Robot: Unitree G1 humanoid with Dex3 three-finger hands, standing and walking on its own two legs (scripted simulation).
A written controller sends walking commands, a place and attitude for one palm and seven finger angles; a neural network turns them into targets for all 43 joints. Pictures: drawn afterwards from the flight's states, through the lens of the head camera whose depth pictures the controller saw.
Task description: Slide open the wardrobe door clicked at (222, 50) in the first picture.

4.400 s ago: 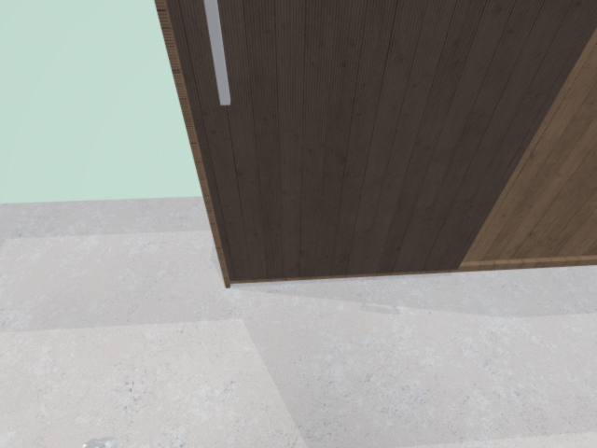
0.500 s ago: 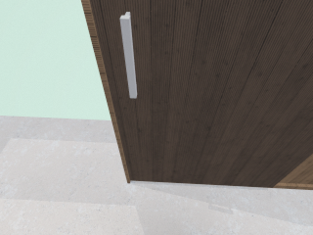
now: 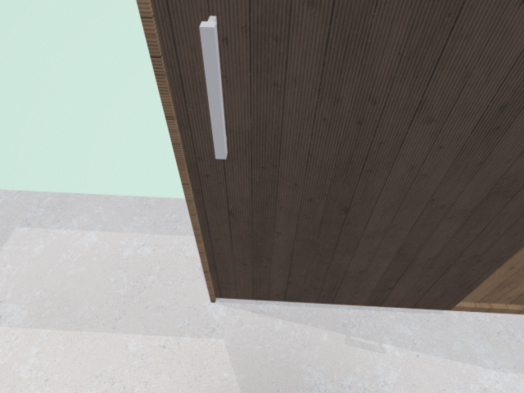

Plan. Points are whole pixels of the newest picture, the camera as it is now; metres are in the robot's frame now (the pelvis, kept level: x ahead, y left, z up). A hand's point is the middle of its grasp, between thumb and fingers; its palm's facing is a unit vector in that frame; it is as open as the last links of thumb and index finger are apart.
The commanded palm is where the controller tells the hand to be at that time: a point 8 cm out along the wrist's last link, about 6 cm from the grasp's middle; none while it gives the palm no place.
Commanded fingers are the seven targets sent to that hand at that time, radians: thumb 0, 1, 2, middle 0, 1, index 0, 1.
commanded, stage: look again from close up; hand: left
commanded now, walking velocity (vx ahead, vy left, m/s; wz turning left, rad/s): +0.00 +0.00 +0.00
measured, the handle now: (217, 95) +0.55 +0.12 +0.18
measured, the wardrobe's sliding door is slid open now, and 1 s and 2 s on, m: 0.00 0.00 0.00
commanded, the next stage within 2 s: shuffle to correct the standing spot in 1.34 s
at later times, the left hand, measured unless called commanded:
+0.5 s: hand out of the picture +0.05 +0.18 -0.17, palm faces +0.02 -0.97 -0.25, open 7.4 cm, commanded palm none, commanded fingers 0.00 0.90 0.90 -0.20 -0.30 -0.20 -0.30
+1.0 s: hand out of the picture +0.03 +0.16 -0.17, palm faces +0.02 -0.98 -0.22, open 7.4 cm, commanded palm none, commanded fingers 0.00 0.90 0.90 -0.20 -0.30 -0.20 -0.30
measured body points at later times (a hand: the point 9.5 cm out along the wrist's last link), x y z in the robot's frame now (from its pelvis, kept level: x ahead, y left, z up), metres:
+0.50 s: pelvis +0.02 -0.01 +0.00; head +0.01 -0.03 +0.45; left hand +0.05 +0.23 -0.15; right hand +0.04 -0.24 -0.17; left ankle +0.01 +0.10 -0.74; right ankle +0.03 -0.13 -0.74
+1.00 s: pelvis +0.02 -0.02 +0.00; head +0.03 -0.03 +0.45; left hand +0.03 +0.21 -0.15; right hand +0.04 -0.26 -0.16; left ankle +0.01 +0.10 -0.74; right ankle +0.03 -0.13 -0.74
